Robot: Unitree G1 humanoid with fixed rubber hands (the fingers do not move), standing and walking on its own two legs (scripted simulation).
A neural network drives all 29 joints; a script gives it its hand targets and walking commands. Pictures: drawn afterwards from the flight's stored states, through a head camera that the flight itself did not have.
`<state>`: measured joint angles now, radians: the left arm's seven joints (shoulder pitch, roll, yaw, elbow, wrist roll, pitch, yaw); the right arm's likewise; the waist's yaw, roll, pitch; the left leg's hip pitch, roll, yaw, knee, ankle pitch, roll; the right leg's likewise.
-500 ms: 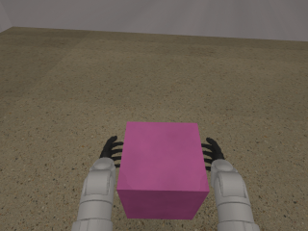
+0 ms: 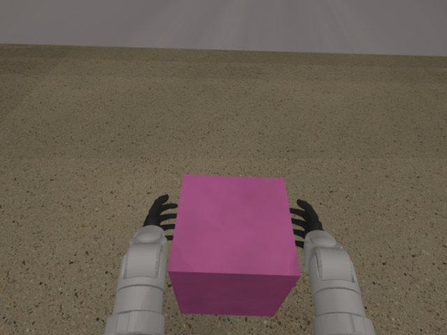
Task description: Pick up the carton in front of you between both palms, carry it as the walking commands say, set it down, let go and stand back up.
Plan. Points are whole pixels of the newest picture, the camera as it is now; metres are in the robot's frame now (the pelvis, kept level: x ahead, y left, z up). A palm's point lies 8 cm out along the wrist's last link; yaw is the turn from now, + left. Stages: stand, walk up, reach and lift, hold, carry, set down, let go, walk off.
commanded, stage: hold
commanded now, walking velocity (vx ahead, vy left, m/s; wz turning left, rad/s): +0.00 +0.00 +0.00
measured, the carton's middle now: (230, 248) +0.32 +0.01 -0.05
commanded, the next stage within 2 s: set down in 0.36 s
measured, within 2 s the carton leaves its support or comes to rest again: neither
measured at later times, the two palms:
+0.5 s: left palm (145, 224) +0.30 +0.17 +0.04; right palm (304, 232) +0.30 -0.13 +0.05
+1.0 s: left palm (158, 257) +0.34 +0.18 -0.15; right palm (277, 257) +0.35 -0.12 -0.14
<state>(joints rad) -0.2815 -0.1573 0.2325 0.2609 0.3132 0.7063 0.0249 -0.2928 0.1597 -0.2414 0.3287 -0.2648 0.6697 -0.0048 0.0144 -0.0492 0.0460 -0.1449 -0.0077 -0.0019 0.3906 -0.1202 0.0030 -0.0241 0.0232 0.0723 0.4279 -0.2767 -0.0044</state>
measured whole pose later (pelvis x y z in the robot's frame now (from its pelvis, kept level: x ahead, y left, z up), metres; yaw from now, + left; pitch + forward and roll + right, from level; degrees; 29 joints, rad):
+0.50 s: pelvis +0.00 +0.03 +0.00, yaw -1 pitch -7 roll +0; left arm -0.34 -0.17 0.28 0.32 0.32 0.72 0.01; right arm -0.35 0.18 -0.33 0.39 -0.33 0.67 0.02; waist 0.02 -0.06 0.00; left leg -0.15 -0.05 0.01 0.40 -0.14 0.04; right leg -0.03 0.01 0.14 0.44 -0.29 0.01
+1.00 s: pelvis -0.02 -0.01 -0.06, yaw +0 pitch +24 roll -1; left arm -0.60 -0.09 0.45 0.55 0.29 0.17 -0.03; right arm -0.58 0.20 -0.39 0.57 -0.26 0.16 -0.11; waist 0.06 -0.05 0.07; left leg -1.03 -0.02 -0.10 0.81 -0.20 -0.03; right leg -0.92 0.11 0.08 0.88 -0.37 -0.01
